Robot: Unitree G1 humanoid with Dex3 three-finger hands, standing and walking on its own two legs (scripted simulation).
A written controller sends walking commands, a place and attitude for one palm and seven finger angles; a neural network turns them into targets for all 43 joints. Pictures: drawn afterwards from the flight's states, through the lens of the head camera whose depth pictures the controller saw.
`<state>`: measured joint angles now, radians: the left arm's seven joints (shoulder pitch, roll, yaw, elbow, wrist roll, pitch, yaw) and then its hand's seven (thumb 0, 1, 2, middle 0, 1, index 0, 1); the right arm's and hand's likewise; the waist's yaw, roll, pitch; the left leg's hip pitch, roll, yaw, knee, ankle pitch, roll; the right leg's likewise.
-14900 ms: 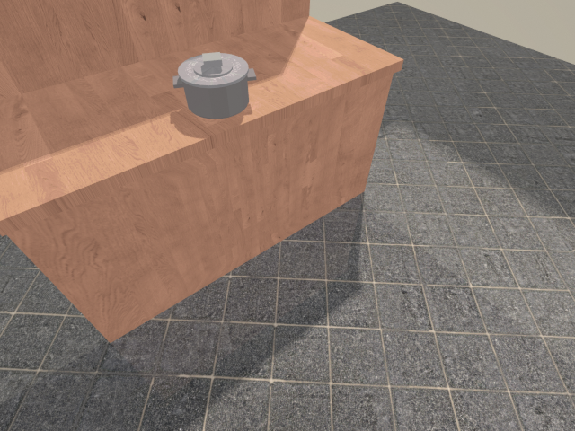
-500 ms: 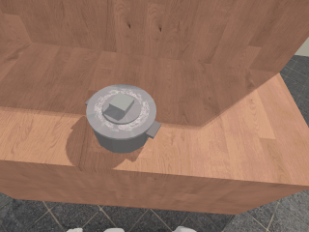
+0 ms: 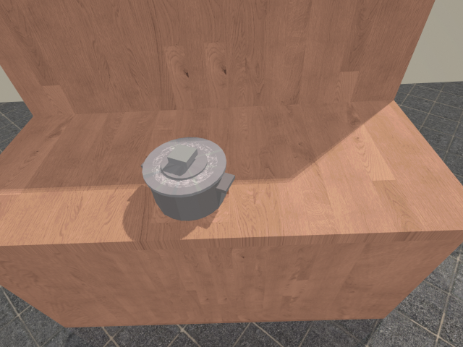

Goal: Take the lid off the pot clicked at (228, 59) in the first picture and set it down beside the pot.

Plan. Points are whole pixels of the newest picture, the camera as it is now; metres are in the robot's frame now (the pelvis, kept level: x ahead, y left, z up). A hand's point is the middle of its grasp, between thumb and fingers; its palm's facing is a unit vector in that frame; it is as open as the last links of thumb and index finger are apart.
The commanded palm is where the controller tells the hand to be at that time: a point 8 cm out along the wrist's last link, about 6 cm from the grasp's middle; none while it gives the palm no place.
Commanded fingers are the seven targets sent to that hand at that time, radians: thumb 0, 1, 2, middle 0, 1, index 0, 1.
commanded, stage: come to a stop and stand still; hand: left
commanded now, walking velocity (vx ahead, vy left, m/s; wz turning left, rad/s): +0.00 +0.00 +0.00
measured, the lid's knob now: (182, 155) +0.50 +0.13 +0.06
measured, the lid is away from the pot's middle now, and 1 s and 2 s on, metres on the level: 0.00 0.00 0.00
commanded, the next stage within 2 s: look again from close up in 1.90 s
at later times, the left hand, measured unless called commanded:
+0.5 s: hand out of the picture -0.09 +0.15 -0.20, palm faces +0.06 -0.97 -0.21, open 7.3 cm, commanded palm none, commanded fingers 0.00 0.90 0.90 -0.20 -0.30 -0.20 -0.30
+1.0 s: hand out of the picture -0.17 +0.15 -0.17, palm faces +0.09 -0.99 -0.12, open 7.4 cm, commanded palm none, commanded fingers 0.00 0.90 0.90 -0.20 -0.30 -0.20 -0.30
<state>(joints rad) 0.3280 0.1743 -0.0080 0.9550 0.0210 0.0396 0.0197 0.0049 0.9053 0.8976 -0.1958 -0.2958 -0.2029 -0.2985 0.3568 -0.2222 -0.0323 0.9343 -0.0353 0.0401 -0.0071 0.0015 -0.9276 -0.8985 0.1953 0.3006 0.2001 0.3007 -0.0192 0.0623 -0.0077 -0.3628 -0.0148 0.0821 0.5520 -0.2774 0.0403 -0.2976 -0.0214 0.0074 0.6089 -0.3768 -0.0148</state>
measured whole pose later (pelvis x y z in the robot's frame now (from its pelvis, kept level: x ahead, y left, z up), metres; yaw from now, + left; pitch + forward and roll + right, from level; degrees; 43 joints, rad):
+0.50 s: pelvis -0.09 -0.02 -0.02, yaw +0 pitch +0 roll +2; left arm 0.36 0.13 0.03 1.01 0.05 0.07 0.06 0.01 0.91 0.90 -0.20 -0.30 -0.21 -0.30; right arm 0.38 -0.12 -0.05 0.96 -0.03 0.01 -0.02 0.00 -0.91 -0.90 0.19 0.30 0.20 0.30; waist 0.00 -0.04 -0.06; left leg -0.17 -0.04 0.08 0.62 -0.47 0.04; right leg -0.55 -0.03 0.04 0.76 -0.33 -0.03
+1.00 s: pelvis -0.12 +0.00 +0.00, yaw +1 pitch +0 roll +0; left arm 0.43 0.13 0.01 1.01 0.03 0.00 0.01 0.01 0.90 0.90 -0.20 -0.30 -0.20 -0.30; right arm 0.26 -0.21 -0.06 0.93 -0.01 -0.02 -0.01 0.01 -0.92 -0.90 0.19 0.30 0.20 0.30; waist 0.03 -0.04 0.01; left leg -0.32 0.01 0.03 0.59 -0.29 0.01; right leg -0.26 0.02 0.05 0.54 -0.29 -0.02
